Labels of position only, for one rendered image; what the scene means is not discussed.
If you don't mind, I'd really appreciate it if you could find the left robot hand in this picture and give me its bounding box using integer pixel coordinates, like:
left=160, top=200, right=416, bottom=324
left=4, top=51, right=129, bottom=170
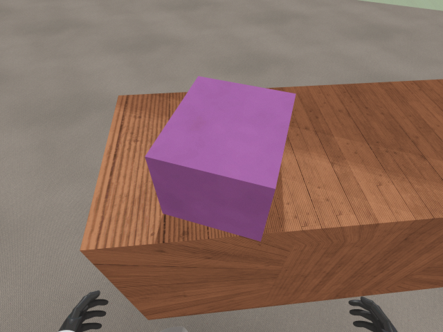
left=58, top=290, right=108, bottom=332

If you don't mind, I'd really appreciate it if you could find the right robot hand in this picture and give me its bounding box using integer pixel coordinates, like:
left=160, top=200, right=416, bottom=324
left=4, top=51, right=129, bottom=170
left=348, top=297, right=397, bottom=332

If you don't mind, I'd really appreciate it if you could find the carton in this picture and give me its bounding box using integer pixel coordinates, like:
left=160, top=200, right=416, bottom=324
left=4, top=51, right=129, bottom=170
left=145, top=76, right=296, bottom=241

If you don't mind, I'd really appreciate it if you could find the pedestal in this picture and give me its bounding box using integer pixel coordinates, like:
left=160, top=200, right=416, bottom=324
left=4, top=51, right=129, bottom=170
left=80, top=79, right=443, bottom=320

